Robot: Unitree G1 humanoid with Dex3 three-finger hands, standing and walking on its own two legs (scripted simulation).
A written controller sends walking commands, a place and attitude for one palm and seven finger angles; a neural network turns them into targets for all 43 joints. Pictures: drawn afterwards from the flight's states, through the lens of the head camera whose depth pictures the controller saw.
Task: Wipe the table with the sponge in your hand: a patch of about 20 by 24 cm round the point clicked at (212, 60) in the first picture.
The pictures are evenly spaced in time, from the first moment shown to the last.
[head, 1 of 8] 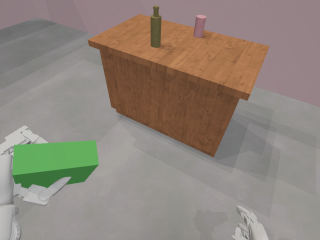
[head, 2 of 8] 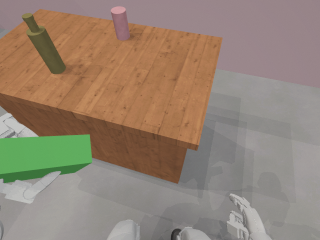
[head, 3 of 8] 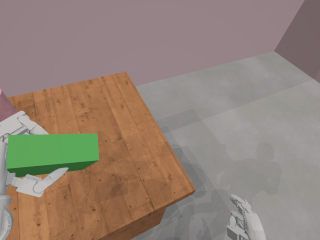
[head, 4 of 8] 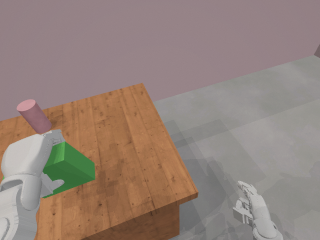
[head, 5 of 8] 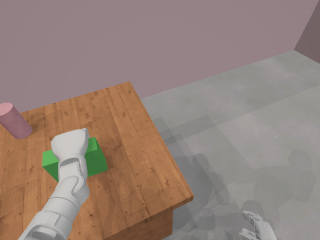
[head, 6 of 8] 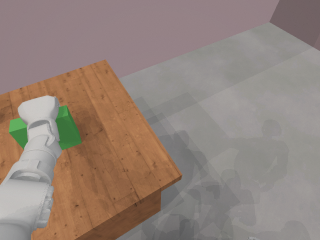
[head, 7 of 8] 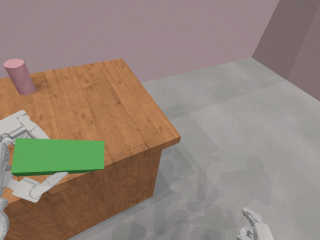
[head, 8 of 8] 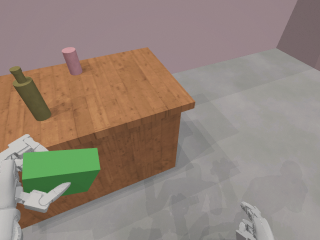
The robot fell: no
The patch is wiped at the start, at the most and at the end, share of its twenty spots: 0.00 1.00 1.00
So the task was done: yes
